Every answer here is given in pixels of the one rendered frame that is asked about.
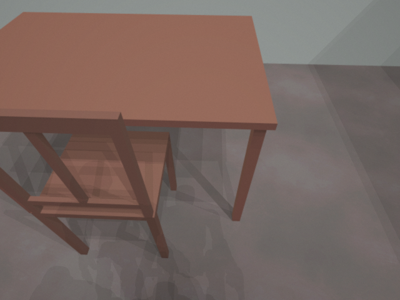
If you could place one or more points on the table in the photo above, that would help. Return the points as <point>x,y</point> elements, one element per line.
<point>158,70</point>

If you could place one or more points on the chair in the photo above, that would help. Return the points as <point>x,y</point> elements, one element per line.
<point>104,172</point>

